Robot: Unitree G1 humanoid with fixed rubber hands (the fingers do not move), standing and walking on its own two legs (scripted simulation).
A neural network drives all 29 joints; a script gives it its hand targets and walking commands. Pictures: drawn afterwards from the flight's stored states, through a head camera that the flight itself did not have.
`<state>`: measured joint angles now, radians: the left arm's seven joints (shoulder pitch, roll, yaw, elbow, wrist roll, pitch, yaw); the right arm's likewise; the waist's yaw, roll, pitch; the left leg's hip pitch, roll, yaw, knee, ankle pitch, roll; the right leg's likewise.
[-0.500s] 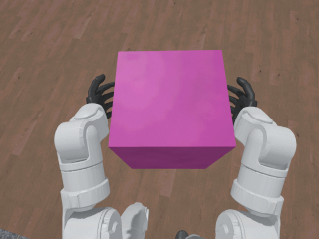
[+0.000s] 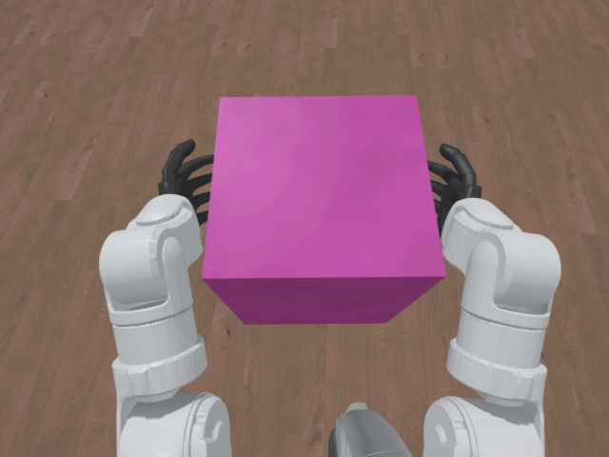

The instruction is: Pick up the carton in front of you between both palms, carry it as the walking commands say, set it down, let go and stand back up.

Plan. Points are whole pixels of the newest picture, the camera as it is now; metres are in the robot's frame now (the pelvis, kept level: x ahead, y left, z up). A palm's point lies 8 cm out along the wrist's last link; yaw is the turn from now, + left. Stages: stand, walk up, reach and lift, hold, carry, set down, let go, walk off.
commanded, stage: carry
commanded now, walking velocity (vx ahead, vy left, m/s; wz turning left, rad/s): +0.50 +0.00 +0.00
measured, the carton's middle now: (316, 228) +0.39 -0.03 +0.08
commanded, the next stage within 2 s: none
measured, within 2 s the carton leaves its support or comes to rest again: neither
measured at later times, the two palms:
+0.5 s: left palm (165, 32) +0.67 +0.17 +0.19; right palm (368, 31) +0.67 -0.13 +0.18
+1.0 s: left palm out of the picture +0.95 +0.16 +0.21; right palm out of the picture +0.97 -0.14 +0.21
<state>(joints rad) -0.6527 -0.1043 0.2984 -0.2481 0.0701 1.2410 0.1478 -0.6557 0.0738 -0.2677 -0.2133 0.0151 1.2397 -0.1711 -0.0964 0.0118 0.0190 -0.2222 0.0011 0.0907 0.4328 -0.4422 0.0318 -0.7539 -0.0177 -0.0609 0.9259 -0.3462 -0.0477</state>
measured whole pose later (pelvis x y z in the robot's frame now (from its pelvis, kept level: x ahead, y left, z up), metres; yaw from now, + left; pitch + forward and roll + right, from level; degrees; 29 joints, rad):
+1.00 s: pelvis +0.60 -0.02 +0.07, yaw +0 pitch +5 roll -1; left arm -0.66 -0.08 0.26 -0.06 0.06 1.25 0.17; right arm -0.67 0.06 -0.30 -0.08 -0.02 1.28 -0.16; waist 0.07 0.01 -0.03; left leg -0.53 0.00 0.00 1.31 -0.47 0.03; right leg -0.51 0.02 -0.13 0.67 -0.38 -0.09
